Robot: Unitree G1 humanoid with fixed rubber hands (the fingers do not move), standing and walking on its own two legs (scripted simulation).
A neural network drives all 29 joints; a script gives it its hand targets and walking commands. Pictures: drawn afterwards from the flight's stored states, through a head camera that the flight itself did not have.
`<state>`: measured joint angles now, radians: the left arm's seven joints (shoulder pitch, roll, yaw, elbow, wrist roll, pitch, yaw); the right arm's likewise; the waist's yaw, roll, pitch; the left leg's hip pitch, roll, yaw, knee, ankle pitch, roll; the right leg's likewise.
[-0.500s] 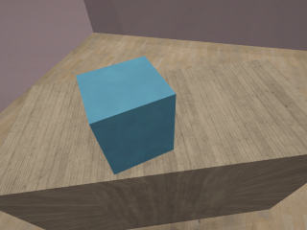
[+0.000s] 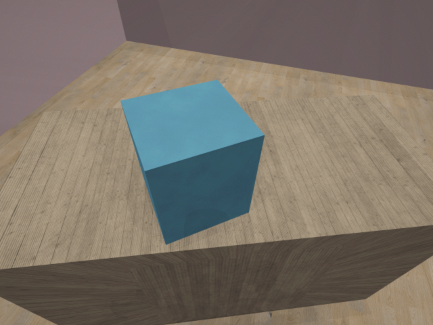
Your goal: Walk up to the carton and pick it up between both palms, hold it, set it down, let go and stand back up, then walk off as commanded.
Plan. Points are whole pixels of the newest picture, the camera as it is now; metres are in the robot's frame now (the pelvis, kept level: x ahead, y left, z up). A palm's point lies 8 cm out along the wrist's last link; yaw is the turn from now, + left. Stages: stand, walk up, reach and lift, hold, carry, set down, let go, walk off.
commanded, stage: walk up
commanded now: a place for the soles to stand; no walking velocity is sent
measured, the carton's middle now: (191, 162) +0.45 +0.07 +0.05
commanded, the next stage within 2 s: none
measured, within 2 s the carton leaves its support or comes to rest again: neither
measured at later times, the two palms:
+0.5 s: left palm out of the picture +0.09 +0.30 -0.11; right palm out of the picture +0.08 -0.30 -0.10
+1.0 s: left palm out of the picture +0.09 +0.30 -0.11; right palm out of the picture +0.08 -0.30 -0.10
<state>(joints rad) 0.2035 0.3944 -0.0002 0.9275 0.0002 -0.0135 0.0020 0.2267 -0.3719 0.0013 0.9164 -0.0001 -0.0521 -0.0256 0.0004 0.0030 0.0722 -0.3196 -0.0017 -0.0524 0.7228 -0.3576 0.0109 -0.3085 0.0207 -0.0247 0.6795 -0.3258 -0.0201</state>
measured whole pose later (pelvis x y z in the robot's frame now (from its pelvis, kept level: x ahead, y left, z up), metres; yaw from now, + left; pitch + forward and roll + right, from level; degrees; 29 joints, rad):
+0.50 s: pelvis +0.00 +0.00 +0.00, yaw +0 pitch -3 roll -1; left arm 0.16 0.38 0.00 0.96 0.00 -0.01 0.00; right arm 0.21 -0.37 0.01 0.92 0.00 -0.05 -0.03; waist 0.00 0.00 0.07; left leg -0.32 0.00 -0.05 0.72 -0.36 0.01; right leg -0.31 0.02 -0.02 0.68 -0.33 -0.02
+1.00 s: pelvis +0.00 +0.00 +0.00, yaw +0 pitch -3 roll -1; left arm 0.15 0.38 0.00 0.96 0.00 -0.01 0.00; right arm 0.21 -0.37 0.01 0.92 0.00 -0.05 -0.03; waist 0.00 0.00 0.07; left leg -0.32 0.00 -0.05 0.72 -0.36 0.01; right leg -0.31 0.02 -0.02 0.68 -0.33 -0.02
